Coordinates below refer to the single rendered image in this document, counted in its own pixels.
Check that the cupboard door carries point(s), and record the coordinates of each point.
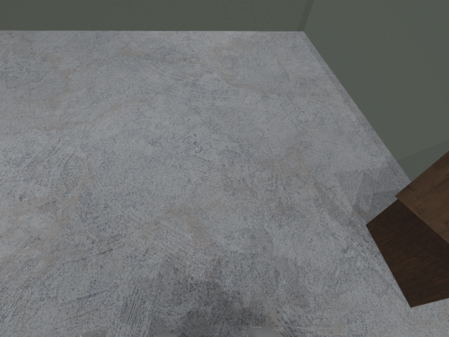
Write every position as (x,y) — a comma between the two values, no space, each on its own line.
(428,196)

